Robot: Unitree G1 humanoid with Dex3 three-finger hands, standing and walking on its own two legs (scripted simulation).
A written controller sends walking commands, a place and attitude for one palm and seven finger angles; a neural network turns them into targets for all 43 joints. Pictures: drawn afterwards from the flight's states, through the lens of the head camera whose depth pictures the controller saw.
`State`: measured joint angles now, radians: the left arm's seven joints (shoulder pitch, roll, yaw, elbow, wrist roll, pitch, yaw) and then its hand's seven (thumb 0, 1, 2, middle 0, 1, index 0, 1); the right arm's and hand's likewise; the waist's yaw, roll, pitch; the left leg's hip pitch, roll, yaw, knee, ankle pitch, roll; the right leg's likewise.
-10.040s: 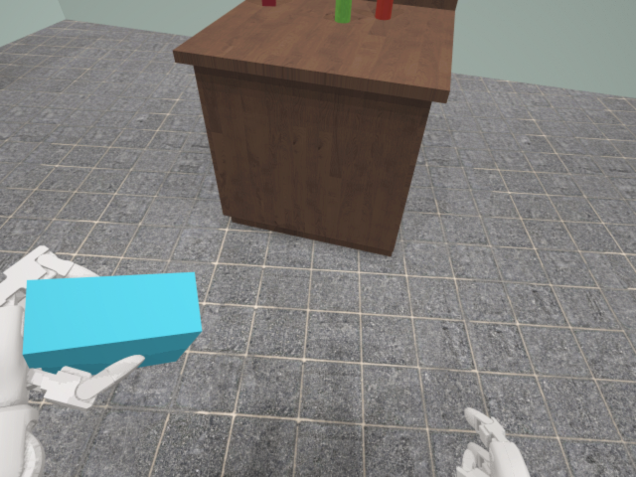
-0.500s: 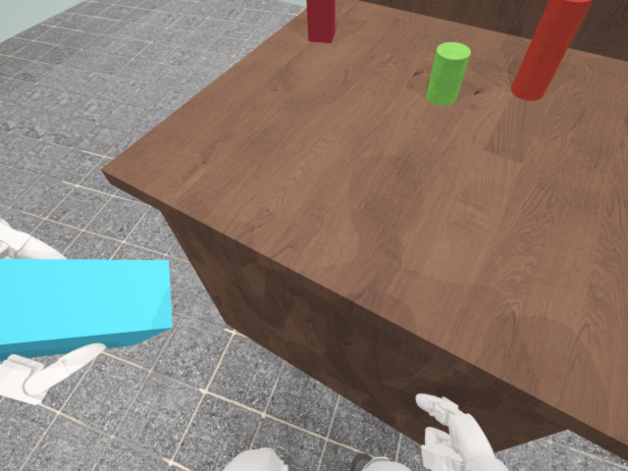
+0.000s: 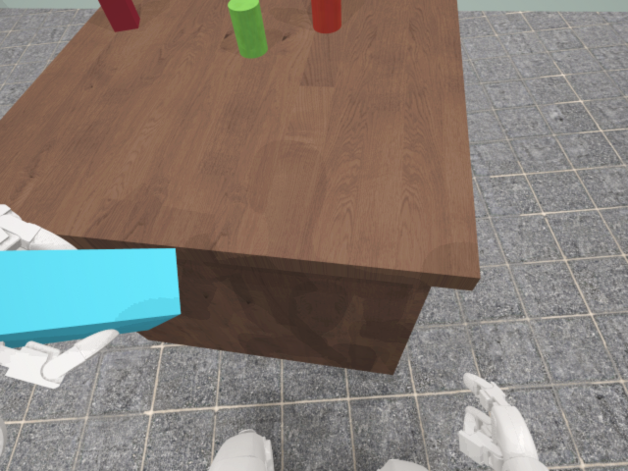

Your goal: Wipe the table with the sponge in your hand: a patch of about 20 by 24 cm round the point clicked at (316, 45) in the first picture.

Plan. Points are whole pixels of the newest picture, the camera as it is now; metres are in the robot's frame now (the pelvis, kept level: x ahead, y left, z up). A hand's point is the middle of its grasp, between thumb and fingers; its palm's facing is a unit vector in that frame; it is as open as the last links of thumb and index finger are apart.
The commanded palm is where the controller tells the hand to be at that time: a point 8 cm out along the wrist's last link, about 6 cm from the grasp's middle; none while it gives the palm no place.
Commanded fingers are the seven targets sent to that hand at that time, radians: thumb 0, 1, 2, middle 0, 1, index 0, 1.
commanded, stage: turn to face it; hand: left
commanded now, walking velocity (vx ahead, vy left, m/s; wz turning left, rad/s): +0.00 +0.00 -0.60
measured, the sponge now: (112, 297) +0.25 +0.19 +0.15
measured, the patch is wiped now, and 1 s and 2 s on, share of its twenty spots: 0.00 0.00 0.00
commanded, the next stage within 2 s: come to a stop and stand still in 0.76 s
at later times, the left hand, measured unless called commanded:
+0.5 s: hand (136, 305) +0.23 +0.14 +0.19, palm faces +0.12 -0.90 -0.42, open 10.0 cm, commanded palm +0.19 +0.20 +0.19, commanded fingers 0.00 0.10 1.30 -1.20 -1.60 -1.20 -1.60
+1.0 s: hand (260, 355) +0.20 +0.05 +0.18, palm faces -0.17 -0.83 -0.53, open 10.0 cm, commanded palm +0.16 +0.14 +0.19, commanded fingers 0.00 0.10 1.30 -1.20 -1.60 -1.20 -1.60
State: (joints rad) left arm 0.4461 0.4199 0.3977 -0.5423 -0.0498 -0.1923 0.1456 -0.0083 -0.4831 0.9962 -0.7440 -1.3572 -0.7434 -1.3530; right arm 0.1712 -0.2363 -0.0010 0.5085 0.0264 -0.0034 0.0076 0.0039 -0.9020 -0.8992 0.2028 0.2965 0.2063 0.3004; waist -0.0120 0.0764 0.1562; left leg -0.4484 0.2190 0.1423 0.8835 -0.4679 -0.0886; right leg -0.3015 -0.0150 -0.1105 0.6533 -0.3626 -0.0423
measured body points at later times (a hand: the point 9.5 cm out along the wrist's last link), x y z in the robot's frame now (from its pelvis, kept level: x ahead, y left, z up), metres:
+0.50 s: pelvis -0.04 -0.02 +0.02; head -0.01 -0.02 +0.47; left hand +0.22 +0.19 +0.22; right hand +0.08 -0.30 -0.06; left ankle -0.03 +0.13 -0.70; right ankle -0.01 -0.09 -0.72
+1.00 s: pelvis -0.12 -0.02 +0.01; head -0.07 -0.07 +0.45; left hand +0.20 +0.09 +0.21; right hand -0.11 -0.30 -0.11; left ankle -0.08 +0.12 -0.67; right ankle -0.11 -0.12 -0.72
